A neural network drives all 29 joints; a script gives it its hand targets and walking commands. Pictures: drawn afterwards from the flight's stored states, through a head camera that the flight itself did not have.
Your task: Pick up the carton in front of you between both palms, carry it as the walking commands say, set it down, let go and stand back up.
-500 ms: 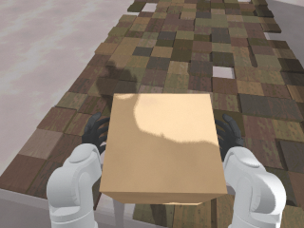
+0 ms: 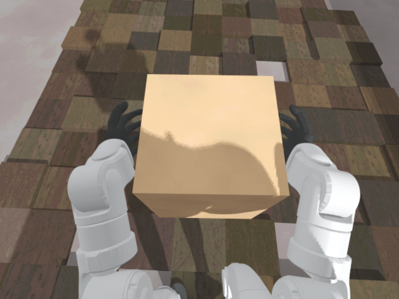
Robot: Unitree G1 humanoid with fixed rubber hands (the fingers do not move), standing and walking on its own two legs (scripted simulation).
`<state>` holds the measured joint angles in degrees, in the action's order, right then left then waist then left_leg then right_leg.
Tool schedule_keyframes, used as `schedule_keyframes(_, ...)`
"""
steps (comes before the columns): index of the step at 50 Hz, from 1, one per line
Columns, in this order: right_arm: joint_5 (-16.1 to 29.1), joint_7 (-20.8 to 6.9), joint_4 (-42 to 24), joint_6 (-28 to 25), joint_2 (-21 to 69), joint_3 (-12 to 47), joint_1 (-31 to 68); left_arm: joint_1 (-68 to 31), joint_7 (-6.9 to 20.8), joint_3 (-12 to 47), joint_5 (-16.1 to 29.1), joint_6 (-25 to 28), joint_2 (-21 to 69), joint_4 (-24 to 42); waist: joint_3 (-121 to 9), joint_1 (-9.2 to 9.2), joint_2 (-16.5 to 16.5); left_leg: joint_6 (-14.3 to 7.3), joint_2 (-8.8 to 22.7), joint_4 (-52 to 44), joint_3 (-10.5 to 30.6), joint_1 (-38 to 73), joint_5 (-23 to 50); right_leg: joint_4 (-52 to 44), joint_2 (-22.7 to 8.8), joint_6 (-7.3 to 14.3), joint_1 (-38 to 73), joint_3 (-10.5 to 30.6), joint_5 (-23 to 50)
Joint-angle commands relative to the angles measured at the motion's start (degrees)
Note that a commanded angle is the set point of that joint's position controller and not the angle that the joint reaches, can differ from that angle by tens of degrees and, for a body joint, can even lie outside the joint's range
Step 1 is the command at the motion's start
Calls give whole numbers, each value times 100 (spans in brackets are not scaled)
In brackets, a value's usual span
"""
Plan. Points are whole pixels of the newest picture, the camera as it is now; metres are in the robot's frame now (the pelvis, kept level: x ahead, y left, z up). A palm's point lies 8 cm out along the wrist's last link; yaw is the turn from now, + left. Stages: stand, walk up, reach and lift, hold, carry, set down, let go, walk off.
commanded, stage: carry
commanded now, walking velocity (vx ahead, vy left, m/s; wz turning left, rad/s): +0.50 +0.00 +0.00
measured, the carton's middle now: (207, 157) +0.38 -0.02 +0.03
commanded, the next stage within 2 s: none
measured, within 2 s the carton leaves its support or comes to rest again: neither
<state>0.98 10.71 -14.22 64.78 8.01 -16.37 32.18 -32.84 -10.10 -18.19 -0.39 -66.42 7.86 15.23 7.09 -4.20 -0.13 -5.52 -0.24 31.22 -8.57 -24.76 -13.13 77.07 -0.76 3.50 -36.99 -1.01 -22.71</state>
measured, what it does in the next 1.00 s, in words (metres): climbs, turning left: right foot 0.04 m higher, then left foot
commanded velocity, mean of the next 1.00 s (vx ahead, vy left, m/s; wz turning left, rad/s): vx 0.50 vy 0.00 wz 0.36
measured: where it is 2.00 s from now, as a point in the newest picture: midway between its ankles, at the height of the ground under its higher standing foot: (161, 103)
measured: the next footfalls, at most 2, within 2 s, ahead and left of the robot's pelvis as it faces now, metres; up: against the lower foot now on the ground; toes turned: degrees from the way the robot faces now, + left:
right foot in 0.20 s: +0.34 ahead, -0.12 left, +0.04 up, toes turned -3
left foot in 0.62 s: +0.57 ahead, +0.09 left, +0.04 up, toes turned +8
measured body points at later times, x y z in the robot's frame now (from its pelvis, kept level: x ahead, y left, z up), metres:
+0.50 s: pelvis +0.34 -0.03 +0.05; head +0.41 -0.02 +0.49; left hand +0.67 +0.18 +0.17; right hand +0.72 -0.13 +0.17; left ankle +0.41 +0.09 -0.63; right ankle +0.30 -0.12 -0.69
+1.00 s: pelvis +0.64 +0.01 +0.03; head +0.68 +0.02 +0.48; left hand +0.95 +0.23 +0.14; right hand +1.02 -0.06 +0.14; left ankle +0.54 +0.08 -0.69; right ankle +0.76 -0.08 -0.70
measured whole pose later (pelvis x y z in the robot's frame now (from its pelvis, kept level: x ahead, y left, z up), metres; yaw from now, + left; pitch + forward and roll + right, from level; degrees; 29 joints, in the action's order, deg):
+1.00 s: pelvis +0.64 +0.01 +0.03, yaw +15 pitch +7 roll +1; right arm -0.5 9.5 -5.7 64.0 7.0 -14.3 31.4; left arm -27.2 -7.8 -18.0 -4.2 -64.8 8.5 11.8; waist -2.2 -5.1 0.5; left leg -1.2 -6.5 32.4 4.5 -16.0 -21.9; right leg 30.2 -1.5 -1.7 -31.1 0.4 -4.5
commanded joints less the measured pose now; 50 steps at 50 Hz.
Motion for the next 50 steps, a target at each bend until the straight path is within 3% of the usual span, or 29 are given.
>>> schedule_keyframes(1,1653,-417,-1394,-238,4295,4232,3754,-3168,79,3802,807,393,3902,810,-3955,-54,481,-797,1683,-478,2197,4275,2675,-429,-196,-16,-1436,41,-63)
schedule_keyframes(4,1670,-389,-1581,-246,3892,4322,3406,-2929,38,3913,808,415,3534,1112,-3887,-133,717,-856,1587,-399,1815,4425,3409,-797,-200,11,-1764,-206,141)
schedule_keyframes(6,1653,-376,-1507,-183,3670,4337,3204,-2841,37,3976,857,351,3343,1156,-3606,-97,699,-744,1404,-595,1496,4046,3388,-1787,-212,-4,-1414,-311,554)
schedule_keyframes(8,1611,-384,-1313,-81,3526,4308,3041,-2680,58,3992,903,239,3259,1028,-3211,12,759,-489,1057,-756,848,3119,3506,-3354,118,19,-100,-835,829)
schedule_keyframes(9,1566,-391,-1174,-20,3495,4281,2931,-2588,74,3998,919,173,3231,921,-3173,141,910,-401,1005,-487,635,2840,4387,-3607,475,84,557,-1280,779)
schedule_keyframes(10,1485,-392,-1048,36,3455,4218,2845,-2466,91,3997,907,120,3238,749,-3283,402,968,-224,903,152,318,2627,5396,-4005,683,177,1352,-1481,1319)
schedule_keyframes(11,1381,-380,-896,86,3379,4157,2728,-2400,111,3999,917,76,3246,610,-3691,704,845,52,787,1230,34,2205,5111,-4469,551,338,2602,-1256,1923)
schedule_keyframes(12,1337,-382,-889,151,3404,4141,2740,-2192,91,3929,809,76,3239,447,-4472,1047,-274,361,342,2827,122,715,3584,-4659,-512,923,4304,945,1976)
schedule_keyframes(13,1355,-404,-874,174,3481,4092,2739,-2241,96,3904,815,62,3255,378,-4809,1167,-2114,547,-671,4865,453,-937,-775,-5126,-1721,1920,5543,3385,3873)
schedule_keyframes(14,1278,-394,-803,176,3562,4071,2862,-2280,153,4082,987,10,3469,431,-4690,1074,-1633,423,-412,5917,1185,-1925,-1516,-4808,-1830,2013,5968,3298,4582)
schedule_keyframes(15,1214,-388,-803,170,3648,3898,2976,-2608,222,4305,1251,22,3772,588,-4303,1292,-934,367,-245,6066,1257,-2540,-1636,-4635,-1729,1829,5915,2921,4633)
schedule_keyframes(16,1113,-377,-773,147,3752,3752,3062,-3020,295,4473,1482,53,4032,765,-3892,1300,-438,269,-51,5722,1251,-2850,-1614,-4704,-1625,1486,5615,2677,4301)
schedule_keyframes(18,819,-345,-686,61,3813,3514,3035,-3644,420,4803,1902,127,4394,1015,-3711,1079,-125,202,161,4857,1273,-2566,-1154,-4947,-1451,1114,5123,2285,3382)
schedule_keyframes(20,578,-284,-622,-11,3716,3405,2948,-3984,505,4960,2190,201,4514,1117,-3681,997,-173,241,230,4160,1177,-2287,-967,-5081,-1477,1100,4823,2038,3000)
schedule_keyframes(22,406,-194,-613,-46,3506,3323,2877,-4093,523,4936,2294,210,4376,1087,-3444,915,-193,320,139,2724,852,-1850,-1142,-5321,-1458,1146,4290,1507,3097)
schedule_keyframes(23,333,-147,-605,-40,3387,3284,2847,-4040,506,4875,2300,195,4271,984,-3370,891,-351,305,175,2107,826,-1505,-739,-5365,-1462,1064,4050,1250,3321)
schedule_keyframes(26,368,-90,-511,92,3118,3329,2787,-3580,422,4550,2072,81,3918,533,-3182,744,-867,226,-85,652,289,-393,535,-5280,-1150,547,3613,155,3801)
schedule_keyframes(28,531,-123,-394,232,3080,3412,2875,-3218,333,4244,1766,-31,3683,167,-3140,642,-882,168,-267,-42,43,242,1085,-4819,-1085,270,3634,-307,4541)
schedule_keyframes(30,720,-156,-148,365,3101,3433,2890,-3017,221,3905,1407,-148,3463,-96,-3340,322,-682,51,-458,-673,-184,1555,1408,-3669,-837,-117,3307,-908,4626)
schedule_keyframes(31,788,-168,-41,421,3102,3431,2842,-3038,162,3715,1216,-214,3303,-190,-3464,65,-350,-85,43,-466,586,2433,1100,-2764,-780,-266,2495,-820,3478)
schedule_keyframes(32,820,-157,93,479,2968,3354,2804,-2995,112,3550,1064,-307,3214,-350,-3376,83,582,-308,1163,-69,2251,2873,2663,-1680,-345,-395,1575,-758,802)
schedule_keyframes(33,875,-111,166,500,2918,3336,3135,-2801,61,3370,954,-366,3205,-476,-3784,0,1843,-1405,1771,-600,4535,4058,2427,-197,566,-577,-249,-337,-943)
schedule_keyframes(34,1051,-127,190,517,3162,3418,3207,-3013,5,3250,825,-373,3130,-420,-3732,-10,1401,-1523,1771,-663,4494,4250,2184,302,296,-444,-956,150,-921)
schedule_keyframes(36,1455,-270,-30,450,3865,3738,3801,-3249,-7,3098,637,-349,3429,-375,-3420,-72,268,-1179,1494,-668,3652,3561,2602,-390,-112,-404,-872,326,-406)
schedule_keyframes(37,1664,-362,-196,384,4181,3905,4161,-3359,29,3098,624,-285,3639,-336,-3375,-40,81,-1089,1426,-788,3499,3238,2601,-888,-224,-436,-647,358,-220)
schedule_keyframes(41,1996,-538,-490,109,4745,4210,4650,-3531,117,3327,579,27,4089,-197,-3532,14,377,-1008,1211,-849,2878,2848,2570,-2484,-88,-506,10,181,-392)
schedule_keyframes(45,1691,-536,-38,18,4619,4207,3704,-2780,139,3526,417,172,3986,-347,-3661,-50,688,-725,813,-342,2305,2773,3307,-3611,53,-492,474,-39,1284)
schedule_keyframes(47,1480,-535,287,-13,4599,4181,3257,-2543,221,3615,439,195,3998,-429,-3558,-108,715,-588,739,-32,2349,2990,3502,-4186,47,-502,375,3,1759)
schedule_keyframes(50,1212,-556,566,-114,4652,4151,2934,-2376,386,3730,520,267,4113,-587,-3356,-63,379,-286,433,515,2169,2474,2508,-5698,87,-552,1431,-154,2541)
